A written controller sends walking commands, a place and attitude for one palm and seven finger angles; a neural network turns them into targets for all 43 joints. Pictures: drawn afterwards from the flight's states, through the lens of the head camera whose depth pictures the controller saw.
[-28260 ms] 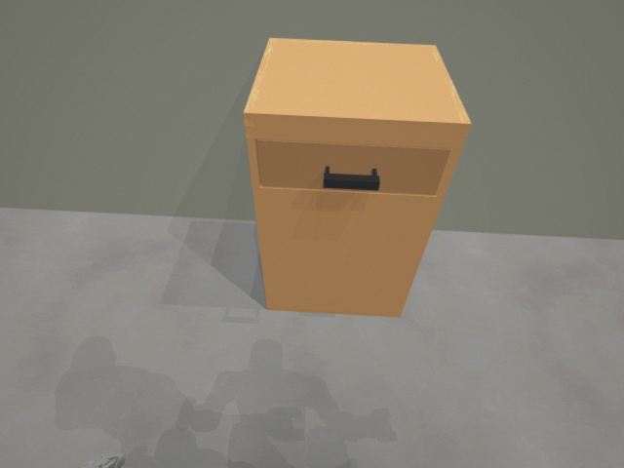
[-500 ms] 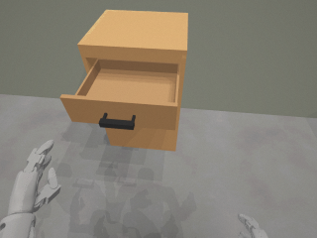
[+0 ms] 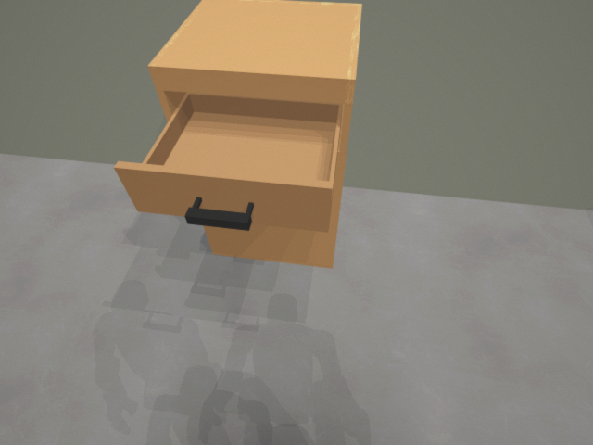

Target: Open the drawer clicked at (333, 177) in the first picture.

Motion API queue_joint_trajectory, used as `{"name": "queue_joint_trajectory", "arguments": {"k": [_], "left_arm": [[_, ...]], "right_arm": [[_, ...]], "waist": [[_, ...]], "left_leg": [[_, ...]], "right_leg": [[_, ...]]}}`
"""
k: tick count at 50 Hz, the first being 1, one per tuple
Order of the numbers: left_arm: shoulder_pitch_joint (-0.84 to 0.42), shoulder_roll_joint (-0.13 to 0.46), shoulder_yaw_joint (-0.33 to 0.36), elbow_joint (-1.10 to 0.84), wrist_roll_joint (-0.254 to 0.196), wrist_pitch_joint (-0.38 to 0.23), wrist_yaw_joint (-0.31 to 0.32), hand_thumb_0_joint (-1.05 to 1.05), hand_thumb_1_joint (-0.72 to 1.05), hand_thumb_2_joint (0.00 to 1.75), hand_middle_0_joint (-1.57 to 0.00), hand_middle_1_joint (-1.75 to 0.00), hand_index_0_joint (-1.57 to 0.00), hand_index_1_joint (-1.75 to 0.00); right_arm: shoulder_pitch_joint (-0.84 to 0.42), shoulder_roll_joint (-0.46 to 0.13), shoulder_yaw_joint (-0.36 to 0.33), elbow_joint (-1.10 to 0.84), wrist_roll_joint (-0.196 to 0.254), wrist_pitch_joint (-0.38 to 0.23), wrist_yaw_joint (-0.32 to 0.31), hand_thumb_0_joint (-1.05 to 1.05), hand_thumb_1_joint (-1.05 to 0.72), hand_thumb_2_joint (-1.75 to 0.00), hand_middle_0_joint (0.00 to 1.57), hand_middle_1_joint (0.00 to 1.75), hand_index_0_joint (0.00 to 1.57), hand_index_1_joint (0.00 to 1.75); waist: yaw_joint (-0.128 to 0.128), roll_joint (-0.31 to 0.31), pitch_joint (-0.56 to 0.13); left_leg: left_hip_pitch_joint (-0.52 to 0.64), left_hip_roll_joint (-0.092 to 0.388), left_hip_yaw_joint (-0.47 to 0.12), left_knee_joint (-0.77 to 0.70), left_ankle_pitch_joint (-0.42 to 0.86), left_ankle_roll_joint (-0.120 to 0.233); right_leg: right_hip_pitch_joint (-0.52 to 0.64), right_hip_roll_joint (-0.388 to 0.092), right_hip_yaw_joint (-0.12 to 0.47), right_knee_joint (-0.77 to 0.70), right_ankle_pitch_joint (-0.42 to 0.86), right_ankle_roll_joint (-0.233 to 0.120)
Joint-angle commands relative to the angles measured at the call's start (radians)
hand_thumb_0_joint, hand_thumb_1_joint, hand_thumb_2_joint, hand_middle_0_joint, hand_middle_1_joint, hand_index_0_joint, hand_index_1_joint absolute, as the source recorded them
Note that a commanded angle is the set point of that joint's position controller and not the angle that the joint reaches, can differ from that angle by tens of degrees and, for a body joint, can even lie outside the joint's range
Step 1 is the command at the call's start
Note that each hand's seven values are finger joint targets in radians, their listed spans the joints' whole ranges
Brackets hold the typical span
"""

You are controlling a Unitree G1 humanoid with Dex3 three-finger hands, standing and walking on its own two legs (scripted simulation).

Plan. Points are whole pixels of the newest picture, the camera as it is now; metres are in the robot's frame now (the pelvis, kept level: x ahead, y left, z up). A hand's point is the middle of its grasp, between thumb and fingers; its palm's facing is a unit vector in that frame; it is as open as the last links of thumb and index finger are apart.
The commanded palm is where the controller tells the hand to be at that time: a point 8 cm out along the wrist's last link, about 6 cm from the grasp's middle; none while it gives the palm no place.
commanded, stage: let the arm hang, fingers relaxed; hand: left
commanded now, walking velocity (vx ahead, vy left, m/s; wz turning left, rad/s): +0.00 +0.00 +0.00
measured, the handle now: (221, 211) +0.56 +0.20 -0.10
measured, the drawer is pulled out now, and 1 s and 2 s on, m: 0.29 0.29 0.29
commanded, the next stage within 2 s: look to check the result in 0.52 s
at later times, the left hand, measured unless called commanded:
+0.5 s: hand out of the picture +0.01 +0.18 -0.17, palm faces +0.02 -0.98 -0.19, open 7.3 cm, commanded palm none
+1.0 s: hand out of the picture +0.01 +0.17 -0.17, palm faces +0.02 -0.98 -0.18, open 7.4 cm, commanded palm none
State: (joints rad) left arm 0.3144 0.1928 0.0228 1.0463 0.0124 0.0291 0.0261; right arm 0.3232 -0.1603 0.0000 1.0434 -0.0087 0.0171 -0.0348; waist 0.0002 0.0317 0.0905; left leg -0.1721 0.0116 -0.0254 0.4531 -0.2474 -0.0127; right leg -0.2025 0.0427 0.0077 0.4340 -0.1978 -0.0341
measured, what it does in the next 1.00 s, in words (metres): stands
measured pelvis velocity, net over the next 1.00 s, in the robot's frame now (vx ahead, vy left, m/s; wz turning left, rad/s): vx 0.01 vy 0.01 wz -0.01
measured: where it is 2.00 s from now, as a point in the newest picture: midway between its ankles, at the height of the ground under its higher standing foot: outside the picture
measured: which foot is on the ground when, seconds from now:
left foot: down 0.00-1.00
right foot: down 0.00-1.00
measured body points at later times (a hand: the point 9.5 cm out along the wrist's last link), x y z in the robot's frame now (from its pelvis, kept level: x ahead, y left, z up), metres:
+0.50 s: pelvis +0.00 +0.01 +0.00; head +0.02 +0.00 +0.45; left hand +0.01 +0.23 -0.16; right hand -0.03 -0.19 -0.16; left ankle +0.00 +0.13 -0.74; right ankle +0.02 -0.10 -0.74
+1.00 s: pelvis +0.01 +0.01 +0.00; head +0.04 +0.00 +0.45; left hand +0.01 +0.22 -0.16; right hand +0.00 -0.20 -0.16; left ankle +0.00 +0.13 -0.74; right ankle +0.02 -0.10 -0.74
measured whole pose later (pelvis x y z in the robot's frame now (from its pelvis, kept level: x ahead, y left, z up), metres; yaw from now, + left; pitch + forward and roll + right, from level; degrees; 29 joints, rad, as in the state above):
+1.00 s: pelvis +0.01 +0.01 +0.00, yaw -1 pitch -1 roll +0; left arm 0.27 0.12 0.02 1.12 0.01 0.00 0.03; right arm 0.29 -0.12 0.00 1.11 -0.01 0.00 -0.05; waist 0.00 0.01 0.08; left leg -0.14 0.00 0.00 0.42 -0.25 0.00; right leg -0.19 0.03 0.03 0.42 -0.21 -0.02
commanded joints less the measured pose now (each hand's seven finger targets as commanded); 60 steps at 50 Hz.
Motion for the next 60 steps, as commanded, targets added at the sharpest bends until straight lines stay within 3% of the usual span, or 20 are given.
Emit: {"name": "queue_joint_trajectory", "arguments": {"k": [1,13,16,20,23,27,30,51,60], "left_arm": [[0.008,0.087,0.01,-0.017,-0.006,-0.028,0.007,0.0,0.9,0.9,-0.2,-0.3,-0.2,-0.3],[0.014,0.061,0.014,0.029,-0.003,-0.031,0.01,0.0,0.9,0.9,-0.2,-0.3,-0.2,-0.3],[0.014,0.053,0.015,0.033,-0.003,-0.033,0.01,0.0,0.9,0.9,-0.2,-0.3,-0.2,-0.3],[0.017,0.046,0.015,0.038,-0.003,-0.032,0.01,0.0,0.9,0.9,-0.2,-0.3,-0.2,-0.3],[0.017,0.042,0.016,0.041,-0.003,-0.033,0.01,0.0,0.9,0.9,-0.2,-0.3,-0.2,-0.3],[0.022,0.038,0.017,0.045,-0.002,-0.033,0.01,0.0,0.9,0.9,-0.2,-0.3,-0.2,-0.3],[0.019,0.039,0.018,0.048,-0.002,-0.034,0.01,0.0,0.9,0.9,-0.2,-0.3,-0.2,-0.3],[0.023,0.037,0.015,0.056,-0.004,-0.039,0.011,0.0,0.9,0.9,-0.2,-0.3,-0.2,-0.3],[0.019,0.039,0.017,0.058,-0.004,-0.04,0.013,0.0,0.9,0.9,-0.2,-0.3,-0.2,-0.3]], "right_arm": [[0.069,-0.081,-0.018,-0.011,-0.002,-0.014,-0.003,0.0,-0.9,-0.9,0.2,0.3,0.2,0.3],[0.083,-0.049,-0.018,0.037,-0.005,-0.019,-0.004,0.0,-0.9,-0.9,0.2,0.3,0.2,0.3],[0.087,-0.042,-0.017,0.043,-0.005,-0.022,-0.007,0.0,-0.9,-0.9,0.2,0.3,0.2,0.3],[0.083,-0.038,-0.018,0.043,-0.005,-0.024,-0.01,0.0,-0.9,-0.9,0.2,0.3,0.2,0.3],[0.09,-0.036,-0.018,0.044,-0.005,-0.025,-0.011,0.0,-0.9,-0.9,0.2,0.3,0.2,0.3],[0.083,-0.039,-0.02,0.043,-0.003,-0.026,-0.012,0.0,-0.9,-0.9,0.2,0.3,0.2,0.3],[0.086,-0.038,-0.019,0.047,-0.003,-0.027,-0.012,0.0,-0.9,-0.9,0.2,0.3,0.2,0.3],[0.06,-0.039,-0.021,0.052,-0.002,-0.026,-0.014,0.0,-0.9,-0.9,0.2,0.3,0.2,0.3],[0.059,-0.04,-0.023,0.055,0.0,-0.027,-0.016,0.0,-0.9,-0.9,0.2,0.3,0.2,0.3]], "waist": [[-0.008,-0.046,0.014],[-0.005,-0.04,0.028],[-0.006,0.003,0.022],[-0.004,0.004,0.025],[-0.006,-0.017,0.011],[-0.003,-0.002,0.017],[-0.005,-0.037,0.004],[-0.007,-0.015,-0.002],[-0.008,-0.043,-0.014]], "left_leg": [[-0.038,0.061,-0.05,-0.102,0.027,0.05],[-0.037,0.06,-0.046,-0.118,0.02,0.054],[-0.038,0.063,-0.047,-0.123,0.034,0.052],[-0.041,0.067,-0.051,-0.124,0.042,0.055],[-0.031,0.071,-0.058,-0.126,0.054,0.057],[-0.025,0.07,-0.058,-0.128,0.051,0.056],[-0.023,0.071,-0.057,-0.124,0.074,0.057],[0.013,0.068,-0.039,-0.112,0.116,0.049],[0.029,0.072,-0.036,-0.108,0.156,0.048]], "right_leg": [[-0.017,-0.104,0.117,-0.125,-0.051,-0.029],[-0.032,-0.102,0.107,-0.119,-0.064,-0.025],[-0.025,-0.101,0.109,-0.108,-0.035,-0.027],[-0.023,-0.099,0.102,-0.099,-0.007,-0.027],[-0.018,-0.098,0.098,-0.093,0.001,-0.028],[-0.029,-0.096,0.096,-0.089,0.0,-0.026],[-0.009,-0.101,0.094,-0.088,0.026,-0.025],[-0.003,-0.105,0.098,-0.094,0.082,-0.022],[0.016,-0.108,0.093,-0.087,0.139,-0.022]]}}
